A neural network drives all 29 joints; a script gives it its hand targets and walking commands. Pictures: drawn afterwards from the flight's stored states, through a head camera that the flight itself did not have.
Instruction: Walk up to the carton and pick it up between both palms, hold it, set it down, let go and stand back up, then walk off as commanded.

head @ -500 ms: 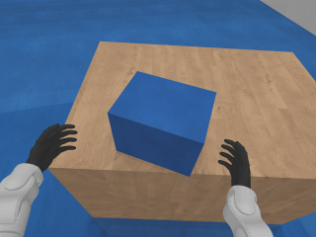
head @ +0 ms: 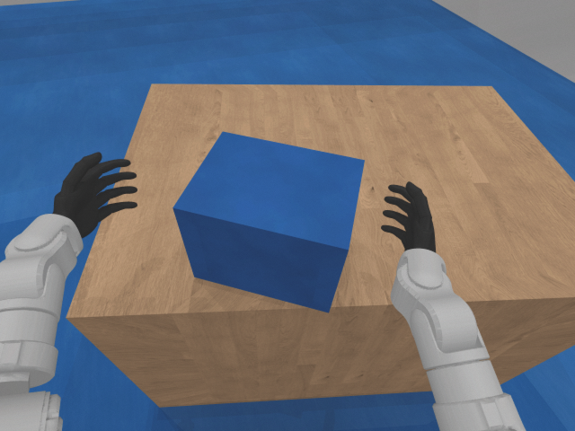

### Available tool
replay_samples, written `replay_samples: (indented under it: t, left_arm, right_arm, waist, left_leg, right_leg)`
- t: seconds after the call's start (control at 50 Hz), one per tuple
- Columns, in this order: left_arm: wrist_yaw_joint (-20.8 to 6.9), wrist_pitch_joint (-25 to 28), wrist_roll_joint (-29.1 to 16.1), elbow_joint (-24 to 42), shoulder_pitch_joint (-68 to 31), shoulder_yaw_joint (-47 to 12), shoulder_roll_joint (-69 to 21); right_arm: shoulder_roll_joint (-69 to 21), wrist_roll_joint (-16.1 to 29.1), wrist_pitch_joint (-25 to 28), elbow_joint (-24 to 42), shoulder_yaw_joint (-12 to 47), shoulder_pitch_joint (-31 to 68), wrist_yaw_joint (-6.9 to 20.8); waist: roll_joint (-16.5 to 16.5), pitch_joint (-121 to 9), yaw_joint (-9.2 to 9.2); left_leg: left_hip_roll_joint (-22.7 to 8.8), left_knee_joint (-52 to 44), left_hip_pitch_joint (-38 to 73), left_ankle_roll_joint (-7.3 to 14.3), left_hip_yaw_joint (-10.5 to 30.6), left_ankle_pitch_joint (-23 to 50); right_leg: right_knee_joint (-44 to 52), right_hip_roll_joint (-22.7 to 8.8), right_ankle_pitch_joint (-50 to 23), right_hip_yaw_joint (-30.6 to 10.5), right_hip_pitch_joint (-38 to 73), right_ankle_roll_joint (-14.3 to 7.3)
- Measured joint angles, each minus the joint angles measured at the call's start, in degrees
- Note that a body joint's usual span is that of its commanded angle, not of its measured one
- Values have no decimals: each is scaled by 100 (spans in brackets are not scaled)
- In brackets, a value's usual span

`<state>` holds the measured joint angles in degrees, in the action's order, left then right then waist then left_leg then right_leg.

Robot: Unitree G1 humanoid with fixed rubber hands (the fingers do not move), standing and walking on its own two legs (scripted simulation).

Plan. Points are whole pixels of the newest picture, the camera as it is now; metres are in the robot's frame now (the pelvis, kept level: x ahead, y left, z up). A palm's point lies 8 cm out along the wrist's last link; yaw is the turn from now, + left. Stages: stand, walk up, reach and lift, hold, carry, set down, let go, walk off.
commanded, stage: reach and lift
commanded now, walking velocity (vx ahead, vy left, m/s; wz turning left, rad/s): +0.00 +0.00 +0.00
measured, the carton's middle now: (275, 221) +0.45 +0.01 -0.01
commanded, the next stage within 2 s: none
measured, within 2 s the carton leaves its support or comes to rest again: neither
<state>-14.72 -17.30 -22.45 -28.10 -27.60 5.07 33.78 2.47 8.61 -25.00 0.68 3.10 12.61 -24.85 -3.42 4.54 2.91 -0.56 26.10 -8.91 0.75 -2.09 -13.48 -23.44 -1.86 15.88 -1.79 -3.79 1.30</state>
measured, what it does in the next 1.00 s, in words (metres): stands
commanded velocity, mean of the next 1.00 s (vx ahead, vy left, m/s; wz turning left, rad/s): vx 0.00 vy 0.00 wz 0.00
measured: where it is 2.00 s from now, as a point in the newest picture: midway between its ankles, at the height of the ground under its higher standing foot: outside the picture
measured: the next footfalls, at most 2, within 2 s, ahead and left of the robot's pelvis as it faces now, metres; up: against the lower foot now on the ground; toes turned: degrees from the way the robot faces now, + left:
none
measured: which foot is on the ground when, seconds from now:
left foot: down 0.00-1.00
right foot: down 0.00-1.00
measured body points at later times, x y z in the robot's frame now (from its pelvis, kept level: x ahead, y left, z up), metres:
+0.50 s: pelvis +0.00 +0.00 +0.00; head +0.04 +0.03 +0.45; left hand +0.45 +0.24 +0.13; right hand +0.36 -0.18 +0.11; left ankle +0.01 +0.11 -0.74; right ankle -0.03 -0.15 -0.74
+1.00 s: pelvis +0.00 +0.01 +0.00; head +0.04 +0.06 +0.44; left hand +0.50 +0.23 +0.14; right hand +0.41 -0.18 +0.13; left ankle +0.01 +0.11 -0.74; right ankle -0.03 -0.15 -0.74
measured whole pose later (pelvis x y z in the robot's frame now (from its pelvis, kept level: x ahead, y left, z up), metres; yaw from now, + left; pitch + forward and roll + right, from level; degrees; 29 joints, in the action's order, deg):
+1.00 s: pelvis +0.00 +0.01 +0.00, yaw -1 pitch +9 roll -2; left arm -10.1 -0.7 -21.5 -76.4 -63.4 -8.7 33.8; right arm 2.8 8.6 -7.3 -48.8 0.2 48.6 -19.4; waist -3.2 -5.1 11.6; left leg -1.0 29.1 -25.9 0.8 -2.1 -12.5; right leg -23.4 -1.4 13.3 -1.8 -19.4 1.5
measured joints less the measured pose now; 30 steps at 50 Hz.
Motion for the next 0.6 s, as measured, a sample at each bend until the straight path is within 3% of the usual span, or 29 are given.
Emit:
replay_samples:
  t: [0.28,0.6]
  left_arm:
    - [43,137,0,-1060,-1016,-180,0]
    - [229,809,92,-2563,-2124,-520,-1]
  right_arm:
    - [33,0,65,-1005,-101,1014,75]
    - [33,0,906,-2447,-118,1948,278]
  waist:
    - [0,3,174]
    - [0,-316,502]
  left_leg:
    - [0,-1,-163,0,0,19]
    - [-8,74,-795,0,0,95]
  right_leg:
    - [1,0,-26,0,-164,0]
    - [1,6,-141,1,-760,20]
